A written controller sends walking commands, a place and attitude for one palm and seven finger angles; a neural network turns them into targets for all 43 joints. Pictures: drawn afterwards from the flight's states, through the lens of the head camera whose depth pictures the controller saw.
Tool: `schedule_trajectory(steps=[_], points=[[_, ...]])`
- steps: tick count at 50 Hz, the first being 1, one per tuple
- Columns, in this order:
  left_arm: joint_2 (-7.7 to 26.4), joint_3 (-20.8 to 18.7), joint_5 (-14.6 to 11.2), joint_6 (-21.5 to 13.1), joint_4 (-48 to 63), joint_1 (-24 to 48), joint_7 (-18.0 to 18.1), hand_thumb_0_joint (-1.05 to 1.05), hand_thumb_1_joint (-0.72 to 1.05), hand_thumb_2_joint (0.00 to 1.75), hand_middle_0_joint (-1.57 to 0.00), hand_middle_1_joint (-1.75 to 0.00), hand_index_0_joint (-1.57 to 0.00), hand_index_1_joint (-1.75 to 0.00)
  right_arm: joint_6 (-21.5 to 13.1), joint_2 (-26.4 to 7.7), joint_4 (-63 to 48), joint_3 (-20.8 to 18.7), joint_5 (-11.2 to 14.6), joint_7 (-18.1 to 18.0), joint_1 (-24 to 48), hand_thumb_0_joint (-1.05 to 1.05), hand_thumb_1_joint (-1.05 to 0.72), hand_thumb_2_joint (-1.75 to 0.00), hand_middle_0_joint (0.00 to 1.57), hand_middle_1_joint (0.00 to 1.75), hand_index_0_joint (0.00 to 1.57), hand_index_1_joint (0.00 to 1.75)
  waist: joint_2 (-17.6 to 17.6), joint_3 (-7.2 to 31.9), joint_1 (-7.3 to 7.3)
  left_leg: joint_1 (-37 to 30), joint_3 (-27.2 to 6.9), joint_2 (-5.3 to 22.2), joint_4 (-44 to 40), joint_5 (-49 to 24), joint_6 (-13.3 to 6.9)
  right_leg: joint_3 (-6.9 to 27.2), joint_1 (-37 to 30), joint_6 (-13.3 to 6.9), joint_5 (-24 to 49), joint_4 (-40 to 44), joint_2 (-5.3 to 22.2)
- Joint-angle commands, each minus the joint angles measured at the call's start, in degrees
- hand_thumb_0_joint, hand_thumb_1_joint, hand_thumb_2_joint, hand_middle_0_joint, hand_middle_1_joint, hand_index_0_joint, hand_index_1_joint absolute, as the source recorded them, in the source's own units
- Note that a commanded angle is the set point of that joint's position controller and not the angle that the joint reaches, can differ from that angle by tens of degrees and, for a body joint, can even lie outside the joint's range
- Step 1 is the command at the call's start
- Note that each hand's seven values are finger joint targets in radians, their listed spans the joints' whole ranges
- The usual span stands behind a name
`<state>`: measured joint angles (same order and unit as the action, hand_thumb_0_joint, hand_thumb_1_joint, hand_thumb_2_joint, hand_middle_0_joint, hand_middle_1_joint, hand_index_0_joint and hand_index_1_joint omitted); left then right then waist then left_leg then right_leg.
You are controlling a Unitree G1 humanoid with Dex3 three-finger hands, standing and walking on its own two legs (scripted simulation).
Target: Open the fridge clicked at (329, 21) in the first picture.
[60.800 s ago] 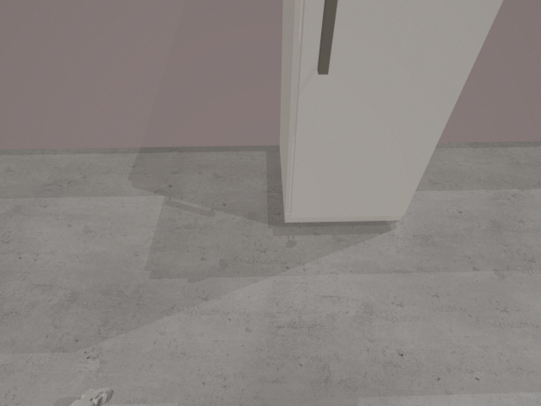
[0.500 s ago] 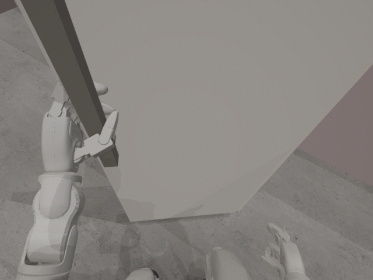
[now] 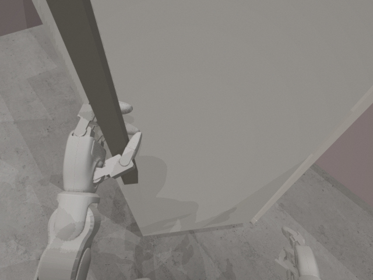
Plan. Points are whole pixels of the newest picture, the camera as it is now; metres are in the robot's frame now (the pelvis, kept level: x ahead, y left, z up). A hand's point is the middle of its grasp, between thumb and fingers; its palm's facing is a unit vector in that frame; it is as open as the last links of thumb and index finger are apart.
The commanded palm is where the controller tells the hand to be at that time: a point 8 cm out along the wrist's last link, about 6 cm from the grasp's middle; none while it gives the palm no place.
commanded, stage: walk backward, drawing the door open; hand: left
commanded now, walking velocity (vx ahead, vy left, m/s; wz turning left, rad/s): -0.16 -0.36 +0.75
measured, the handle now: (105, 84) +0.33 +0.12 +0.27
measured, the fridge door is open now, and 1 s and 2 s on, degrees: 58 77 72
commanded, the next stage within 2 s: stop walking and hold the door back in 0.46 s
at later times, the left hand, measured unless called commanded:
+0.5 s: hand (156, 227) +0.18 +0.05 +0.17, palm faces +0.38 -0.90 -0.20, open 7.3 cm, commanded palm +0.13 +0.09 +0.16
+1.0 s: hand (170, 251) +0.15 +0.03 +0.17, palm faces +0.45 -0.88 -0.17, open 6.9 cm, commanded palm +0.12 +0.08 +0.15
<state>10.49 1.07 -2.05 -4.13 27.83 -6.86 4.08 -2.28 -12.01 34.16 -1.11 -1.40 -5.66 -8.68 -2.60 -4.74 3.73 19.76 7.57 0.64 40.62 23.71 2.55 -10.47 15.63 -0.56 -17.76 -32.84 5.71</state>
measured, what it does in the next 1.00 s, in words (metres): steps to the right, turning left: left foot, then right foot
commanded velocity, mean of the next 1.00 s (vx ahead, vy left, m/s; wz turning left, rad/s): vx -0.03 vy -0.07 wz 0.26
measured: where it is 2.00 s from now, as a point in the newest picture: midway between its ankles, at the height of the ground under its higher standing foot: outside the picture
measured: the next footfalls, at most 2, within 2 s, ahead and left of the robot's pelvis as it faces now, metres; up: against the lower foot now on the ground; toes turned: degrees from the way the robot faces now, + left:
left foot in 0.02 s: +0.03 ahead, +0.10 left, +0.00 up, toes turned +8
right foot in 0.38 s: +0.03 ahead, -0.27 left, +0.00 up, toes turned +9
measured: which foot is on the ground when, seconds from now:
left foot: up 0.00-0.00, down 0.02-0.38, up 0.40-0.70, down 0.72-1.00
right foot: down 0.00-0.02, up 0.04-0.36, down 0.38-0.74, up 0.76-0.92, down 0.94-1.00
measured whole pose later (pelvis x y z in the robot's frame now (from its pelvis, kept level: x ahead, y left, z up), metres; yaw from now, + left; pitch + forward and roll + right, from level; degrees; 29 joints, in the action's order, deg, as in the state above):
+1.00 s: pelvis -0.15 -0.23 -0.01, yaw +25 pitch -2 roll -1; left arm 11.2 2.0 -2.7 -5.7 -16.2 27.9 5.5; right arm 1.7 -9.2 37.8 2.9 1.0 -3.6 -7.4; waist 2.7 -4.0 -1.9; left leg 20.8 0.9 0.4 43.1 24.0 -0.8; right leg -2.2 15.3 1.3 -15.5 -33.1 1.9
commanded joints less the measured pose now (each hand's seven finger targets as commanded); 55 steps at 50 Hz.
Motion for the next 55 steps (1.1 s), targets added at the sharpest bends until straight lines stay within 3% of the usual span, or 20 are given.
schedule_trajectory(steps=[1,2,3,5,10,15,17,19,21,23,28,33,35,37,39,45,48,50,53,55], points=[[3.0,0.9,-0.1,-6.8,18.8,12.7,-0.5,0.0,0.9,0.9,-0.45,-1.4,-0.45,-1.4,-4.0,-6.4,-10.1,-2.9,-0.2,0.1,3.2,0.0,-0.9,-0.9,0.2,0.3,0.2,0.3,19.0,19.2,-1.71,-32.6,-34.8,25.6,-22.3,-63.5,-9.8,2.8,20.6,3.0,-11.6,-28.9,-5.1],[5.7,0.0,2.8,-8.0,17.5,14.2,-1.0,0.0,0.9,0.9,-0.45,-1.4,-0.45,-1.4,-4.7,-6.1,-8.4,-2.1,-0.9,1.7,2.7,0.0,-0.9,-0.9,0.2,0.3,0.2,0.3,15.7,19.2,-1.92,-33.3,-42.8,31.6,-19.6,-73.7,-15.1,11.6,23.7,2.7,-20.2,-34.6,-4.4],[6.0,-1.1,3.5,-8.6,16.7,14.3,-1.2,0.0,0.9,0.9,-0.45,-1.4,-0.45,-1.4,-5.1,-7.2,-8.4,-2.6,-0.3,3.0,4.2,0.0,-0.9,-0.9,0.2,0.3,0.2,0.3,9.1,16.8,-2.35,-29.9,-38.6,31.1,-20.3,-63.2,-15.7,13.7,25.1,2.2,-15.4,-34.4,-3.5],[7.3,-2.2,2.6,-9.0,21.7,17.3,-1.6,0.0,0.9,0.9,-0.45,-1.4,-0.45,-1.4,-6.2,-5.9,-7.6,-2.8,-0.1,2.5,5.8,0.0,-0.9,-0.9,0.2,0.3,0.2,0.3,12.9,16.2,-2.39,-26.3,-34.7,25.8,-20.2,-52.8,-13.8,15.3,24.3,3.6,-11.7,-33.4,-2.5],[3.1,0.0,1.6,-6.1,16.6,14.9,-0.7,0.0,0.9,0.9,-0.45,-1.4,-0.45,-1.4,-6.2,-5.1,-6.7,-3.1,1.7,3.6,5.0,0.0,-0.9,-0.9,0.2,0.3,0.2,0.3,16.4,17.0,-2.99,-14.8,-14.7,14.8,-20.8,-36.3,-6.9,10.6,6.3,3.1,1.4,-17.9,-5.2],[6.0,-3.8,0.8,-5.5,14.0,13.5,1.2,0.0,0.9,0.9,-0.45,-1.4,-0.45,-1.4,-6.1,-4.8,-8.0,-2.0,2.7,3.2,6.2,0.0,-0.9,-0.9,0.2,0.3,0.2,0.3,17.1,16.3,-3.43,-8.9,-16.8,14.3,-19.6,-23.7,-8.7,6.4,-3.5,4.1,-2.0,-3.8,-8.2],[5.9,-3.9,0.7,-5.7,14.9,13.7,1.4,0.0,0.9,0.9,-0.45,-1.4,-0.45,-1.4,-6.2,-3.6,-8.5,-1.3,2.8,3.2,6.7,0.0,-0.9,-0.9,0.2,0.3,0.2,0.3,10.0,16.6,-4.33,-4.8,-15.4,10.1,-12.0,-18.0,-5.9,6.6,-10.8,4.6,7.5,9.3,-6.6],[13.6,-9.7,1.4,-5.5,16.0,11.6,1.8,0.0,0.9,0.9,-0.45,-1.4,-0.45,-1.4,-5.4,-0.6,-9.1,-0.7,2.6,3.0,7.7,0.0,-0.9,-0.9,0.2,0.3,0.2,0.3,-16.9,16.2,-4.64,5.4,-7.2,-3.5,13.5,11.0,-0.4,21.9,-7.6,-2.6,22.9,16.7,11.0],[12.7,-12.2,0.6,-4.3,13.7,6.5,2.5,0.0,0.9,0.9,-0.45,-1.4,-0.45,-1.4,-5.0,-0.5,-7.3,-0.4,1.8,2.0,7.2,0.0,-0.9,-0.9,0.2,0.3,0.2,0.3,-13.5,17.1,-5.47,8.8,-12.4,-1.7,33.1,13.9,-1.2,22.5,-3.1,-9.2,25.7,14.5,18.4],[10.1,-11.1,0.6,-5.5,16.7,6.5,1.7,0.0,0.9,0.9,-0.45,-1.4,-0.45,-1.4,-4.0,-0.9,-7.9,-0.7,1.7,2.1,9.5,0.0,-0.9,-0.9,0.2,0.3,0.2,0.3,-12.0,16.6,-3.84,13.4,-10.1,-0.3,37.4,10.1,0.6,16.7,-10.3,-9.8,35.5,8.8,14.5],[8.1,-9.6,0.2,-7.2,18.5,3.0,2.2,0.0,0.9,0.9,-0.45,-1.4,-0.45,-1.4,-2.3,-0.6,-10.3,0.1,0.5,1.0,9.0,0.0,-0.9,-0.9,0.2,0.3,0.2,0.3,-9.6,17.0,-4.48,4.1,-2.6,-0.6,11.6,10.4,-0.5,7.3,-12.8,-8.6,39.8,6.8,12.3],[7.3,-6.7,1.1,-5.0,2.4,19.2,3.8,0.0,0.9,0.9,-0.45,-1.4,-0.45,-1.4,-1.5,-3.1,-8.6,0.0,0.7,0.5,3.9,0.0,-0.9,-0.9,0.2,0.3,0.2,0.3,-6.0,20.7,-3.7,-5.0,-4.2,-1.2,-10.3,-1.9,-2.1,14.5,-13.3,-6.5,37.6,6.0,14.1],[7.7,-4.1,0.7,-5.3,-0.3,27.5,3.9,0.0,0.9,0.9,-0.45,-1.4,-0.45,-1.4,-0.7,-5.0,-8.5,-0.8,1.0,0.3,4.2,0.0,-0.9,-0.9,0.2,0.3,0.2,0.3,0.9,20.6,-3.1,-14.5,-7.8,3.2,-20.4,-15.9,-3.5,12.5,-8.1,-2.8,30.4,-0.5,9.3],[5.6,-0.9,0.5,-5.9,-3.8,33.4,3.7,0.0,0.9,0.9,-0.45,-1.4,-0.45,-1.4,-0.2,-6.3,-9.3,-0.8,2.0,1.0,5.7,0.0,-0.9,-0.9,0.2,0.3,0.2,0.3,17.5,17.5,-4.9,-18.2,-20.8,17.1,-17.9,-48.1,-9.8,7.2,2.1,2.6,7.7,-6.6,-0.2],[8.0,-3.3,1.3,-5.9,-13.2,40.1,3.2,0.0,0.9,0.9,-0.45,-1.4,-0.45,-1.4,0.3,-5.1,-6.6,0.3,1.6,1.5,6.4,0.0,-0.9,-0.9,0.2,0.3,0.2,0.3,20.6,12.6,-3.48,-9.5,-23.6,18.8,-21.3,-39.0,-12.9,10.4,4.0,2.2,-8.7,-13.4,-1.7],[6.4,-1.7,0.5,-4.0,-31.3,53.0,2.1,0.0,0.9,0.9,-0.45,-1.4,-0.45,-1.4,1.4,-7.1,-3.9,-0.6,2.9,1.3,4.2,0.0,-0.9,-0.9,0.2,0.3,0.2,0.3,2.5,13.9,-4.83,-0.9,-11.4,8.3,-13.3,2.9,-7.2,8.7,-9.6,1.6,-3.3,5.5,-3.4],[10.1,-4.5,-0.1,-3.7,-37.5,59.0,2.0,0.0,0.9,0.9,-0.45,-1.4,-0.45,-1.4,1.8,-5.7,-4.0,-0.2,2.0,0.6,5.0,0.0,-0.9,-0.9,0.2,0.3,0.2,0.3,-13.1,10.0,-5.2,9.6,-7.2,-0.2,8.5,5.1,-2.5,35.9,-7.4,-8.3,-18.8,21.0,15.0],[12.1,-6.4,0.3,-3.2,-39.7,61.7,2.3,0.0,0.9,0.9,-0.45,-1.4,-0.45,-1.4,0.9,-6.4,-2.7,-0.6,2.4,0.4,5.5,0.0,-0.9,-0.9,0.2,0.3,0.2,0.3,-11.3,13.2,-5.62,10.6,-9.3,0.9,10.9,4.7,-2.6,35.5,-9.9,-10.0,-12.2,17.6,15.6],[11.3,-7.2,0.3,-4.6,-45.5,67.5,1.8,0.0,0.9,0.9,-0.45,-1.4,-0.45,-1.4,0.7,-5.4,-0.2,0.7,1.8,-0.1,3.1,0.0,-0.9,-0.9,0.2,0.3,0.2,0.3,-9.9,15.6,-4.52,-4.4,-4.7,0.7,-5.9,-1.6,-3.2,20.1,-3.1,-6.3,-5.7,11.1,9.9],[10.4,-6.3,-0.2,-5.7,-47.7,68.8,1.5,0.0,0.9,0.9,-0.45,-1.4,-0.45,-1.4,-0.3,-7.2,0.9,-0.2,2.1,-0.5,1.8,0.0,-0.9,-0.9,0.2,0.3,0.2,0.3,1.2,17.2,-2.84,-18.5,-6.0,2.6,-17.6,-5.3,-3.5,11.9,6.3,-1.9,-8.3,-1.0,3.0]])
